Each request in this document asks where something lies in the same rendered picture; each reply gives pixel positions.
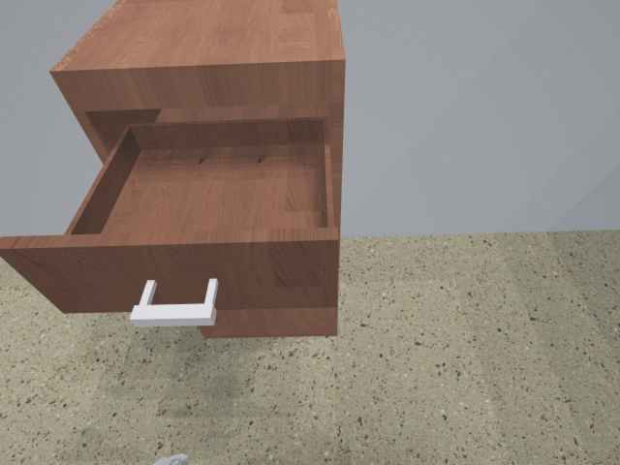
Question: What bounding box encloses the drawer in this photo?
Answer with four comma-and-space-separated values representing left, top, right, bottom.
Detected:
0, 116, 338, 314

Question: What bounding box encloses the handle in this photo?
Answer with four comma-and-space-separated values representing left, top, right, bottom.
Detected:
130, 279, 219, 327

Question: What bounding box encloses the cabinet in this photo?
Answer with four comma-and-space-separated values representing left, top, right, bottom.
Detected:
49, 0, 346, 339

